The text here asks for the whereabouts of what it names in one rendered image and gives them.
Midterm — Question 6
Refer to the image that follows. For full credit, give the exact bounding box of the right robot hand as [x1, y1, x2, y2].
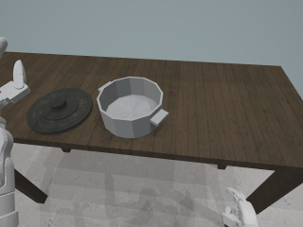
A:
[223, 187, 260, 227]

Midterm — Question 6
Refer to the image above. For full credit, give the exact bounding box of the left robot hand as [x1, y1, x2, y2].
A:
[0, 37, 30, 114]

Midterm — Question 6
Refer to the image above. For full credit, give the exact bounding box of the knob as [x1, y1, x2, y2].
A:
[48, 96, 67, 111]

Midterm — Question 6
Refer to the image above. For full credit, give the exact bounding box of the lid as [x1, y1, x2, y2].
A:
[27, 88, 93, 134]

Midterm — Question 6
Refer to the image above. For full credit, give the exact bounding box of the table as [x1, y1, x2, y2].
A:
[0, 51, 303, 227]

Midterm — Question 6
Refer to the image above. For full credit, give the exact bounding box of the robot left forearm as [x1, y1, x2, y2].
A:
[0, 117, 19, 227]

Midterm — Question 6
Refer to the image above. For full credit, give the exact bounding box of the pot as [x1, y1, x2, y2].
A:
[97, 77, 169, 139]

